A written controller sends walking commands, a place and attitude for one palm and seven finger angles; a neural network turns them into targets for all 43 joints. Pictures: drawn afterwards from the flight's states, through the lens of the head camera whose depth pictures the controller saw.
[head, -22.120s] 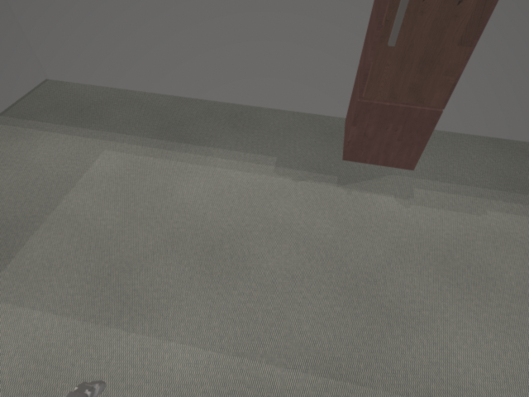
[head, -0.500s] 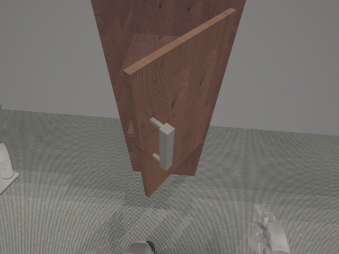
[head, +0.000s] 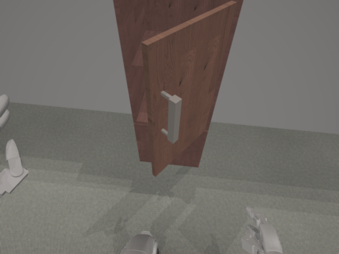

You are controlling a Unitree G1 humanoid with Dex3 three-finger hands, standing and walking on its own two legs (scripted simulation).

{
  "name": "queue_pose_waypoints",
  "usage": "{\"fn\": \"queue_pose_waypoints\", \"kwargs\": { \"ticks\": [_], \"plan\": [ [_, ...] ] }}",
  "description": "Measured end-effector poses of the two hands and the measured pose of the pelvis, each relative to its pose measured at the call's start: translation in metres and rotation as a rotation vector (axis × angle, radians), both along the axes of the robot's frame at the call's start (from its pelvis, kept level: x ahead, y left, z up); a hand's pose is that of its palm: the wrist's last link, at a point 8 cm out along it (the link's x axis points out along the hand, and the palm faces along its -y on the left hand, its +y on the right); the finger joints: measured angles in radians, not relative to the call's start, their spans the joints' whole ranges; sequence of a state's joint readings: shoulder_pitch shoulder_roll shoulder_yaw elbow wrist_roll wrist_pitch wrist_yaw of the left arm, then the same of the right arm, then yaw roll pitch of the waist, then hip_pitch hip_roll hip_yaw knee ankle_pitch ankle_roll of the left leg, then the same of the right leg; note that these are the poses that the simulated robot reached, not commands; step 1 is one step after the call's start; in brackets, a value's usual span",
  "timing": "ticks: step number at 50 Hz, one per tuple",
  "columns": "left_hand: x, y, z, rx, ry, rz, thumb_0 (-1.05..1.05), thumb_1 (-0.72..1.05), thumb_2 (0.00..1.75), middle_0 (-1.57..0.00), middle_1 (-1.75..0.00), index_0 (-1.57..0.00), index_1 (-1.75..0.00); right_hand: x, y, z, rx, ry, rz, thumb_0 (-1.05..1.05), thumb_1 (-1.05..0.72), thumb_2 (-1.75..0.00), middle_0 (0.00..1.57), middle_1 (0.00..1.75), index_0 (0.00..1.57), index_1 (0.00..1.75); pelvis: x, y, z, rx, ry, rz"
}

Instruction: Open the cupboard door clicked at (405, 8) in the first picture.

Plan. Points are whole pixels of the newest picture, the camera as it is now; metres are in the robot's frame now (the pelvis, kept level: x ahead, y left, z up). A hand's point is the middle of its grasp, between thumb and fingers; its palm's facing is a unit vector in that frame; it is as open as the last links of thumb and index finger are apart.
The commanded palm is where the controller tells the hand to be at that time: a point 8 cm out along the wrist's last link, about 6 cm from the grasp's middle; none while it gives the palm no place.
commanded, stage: stop stepping back and stand still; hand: left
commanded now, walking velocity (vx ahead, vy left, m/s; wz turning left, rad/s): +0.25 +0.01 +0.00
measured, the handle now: (168, 118) +0.48 +0.06 +0.02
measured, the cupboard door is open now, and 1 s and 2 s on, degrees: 53 53 53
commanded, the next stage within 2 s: let the arm hang, fingers relaxed in 0.86 s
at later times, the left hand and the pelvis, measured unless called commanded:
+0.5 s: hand out of the picture +0.12 +0.25 +0.18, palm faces +0.41 -0.79 -0.46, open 7.4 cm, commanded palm +0.08 +0.29 +0.19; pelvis -0.08 +0.00 +0.02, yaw -3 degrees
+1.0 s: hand (4, 211) +0.14 +0.28 +0.14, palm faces +0.33 -0.79 -0.52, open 7.4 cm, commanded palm none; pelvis -0.07 +0.02 +0.01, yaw -1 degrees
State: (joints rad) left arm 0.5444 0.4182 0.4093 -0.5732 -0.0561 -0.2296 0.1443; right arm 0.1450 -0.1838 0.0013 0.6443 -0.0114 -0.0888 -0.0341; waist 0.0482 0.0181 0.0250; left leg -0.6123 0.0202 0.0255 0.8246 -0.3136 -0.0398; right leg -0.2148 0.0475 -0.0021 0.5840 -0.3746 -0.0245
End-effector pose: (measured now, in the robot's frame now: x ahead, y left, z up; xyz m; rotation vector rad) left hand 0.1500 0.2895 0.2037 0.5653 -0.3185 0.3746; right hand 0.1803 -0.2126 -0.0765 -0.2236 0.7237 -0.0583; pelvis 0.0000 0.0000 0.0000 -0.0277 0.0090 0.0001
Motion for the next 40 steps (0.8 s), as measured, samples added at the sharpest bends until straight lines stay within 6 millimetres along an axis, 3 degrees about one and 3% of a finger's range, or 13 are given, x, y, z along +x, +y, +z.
{"fn": "queue_pose_waypoints", "kwargs": {
  "ticks": [5, 9, 14, 20, 26, 31, 40],
  "plan": [
    [-0.003, 0.014, -0.003, -0.03, 0.026, 0.004, 0.01, 0.89, 0.9, -0.21, -0.31, -0.22, -0.3, -0.032, -0.006, 0.012, -0.039, -0.006, -0.073, 0.02, -0.9, -0.9, 0.21, 0.3, 0.21, 0.3, -0.01, 0.01, 0.005, 0.01, -0.006, -0.023],
    [-0.005, 0.026, -0.008, -0.058, 0.026, 0.001, 0.01, 0.89, 0.9, -0.21, -0.31, -0.22, -0.3, -0.059, -0.011, 0.02, -0.058, -0.032, -0.117, 0.02, -0.9, -0.9, 0.21, 0.3, 0.21, 0.3, -0.03, 0.014, 0.008, 0.021, -0.026, -0.026],
    [-0.026, 0.016, -0.004, -0.062, 0.068, -0.013, 0.01, 0.89, 0.9, -0.21, -0.31, -0.21, -0.3, -0.093, -0.013, 0.032, -0.043, -0.049, -0.137, 0.02, -0.9, -0.9, 0.21, 0.3, 0.2, 0.3, -0.049, 0.011, 0.018, 0.008, -0.015, -0.03],
    [-0.061, -0.004, 0.001, 0.0, 0.11, -0.037, 0.01, 0.89, 0.9, -0.21, -0.31, -0.21, -0.3, -0.123, -0.023, 0.016, -0.035, -0.007, -0.132, 0.02, -0.9, -0.9, 0.21, 0.3, 0.2, 0.3, -0.074, 0.002, 0.014, 0.019, -0.017, -0.033],
    [-0.07, 0.005, -0.004, -0.048, 0.064, 0.032, 0.01, 0.89, 0.9, -0.21, -0.31, -0.22, -0.3, -0.149, -0.036, 0.004, -0.047, 0.069, -0.165, 0.02, -0.9, -0.9, 0.21, 0.3, 0.21, 0.3, -0.077, 0.001, 0.016, 0.038, -0.019, -0.046],
    [-0.059, 0.012, -0.012, -0.097, 0.028, 0.053, 0.01, 0.89, 0.9, -0.21, -0.31, -0.21, -0.3, -0.154, -0.039, 0.004, -0.082, 0.072, -0.173, 0.02, -0.9, -0.9, 0.21, 0.3, 0.2, 0.3, -0.073, 0.006, 0.013, 0.038, -0.02, -0.024],
    [-0.05, 0.017, -0.004, -0.001, 0.058, -0.009, 0.01, 0.89, 0.9, -0.21, -0.31, -0.21, -0.3, -0.125, -0.017, 0.008, -0.038, -0.001, -0.152, 0.02, -0.9, -0.9, 0.2, 0.3, 0.2, 0.3, -0.069, 0.016, 0.009, 0.029, -0.021, -0.03]
  ]
}}
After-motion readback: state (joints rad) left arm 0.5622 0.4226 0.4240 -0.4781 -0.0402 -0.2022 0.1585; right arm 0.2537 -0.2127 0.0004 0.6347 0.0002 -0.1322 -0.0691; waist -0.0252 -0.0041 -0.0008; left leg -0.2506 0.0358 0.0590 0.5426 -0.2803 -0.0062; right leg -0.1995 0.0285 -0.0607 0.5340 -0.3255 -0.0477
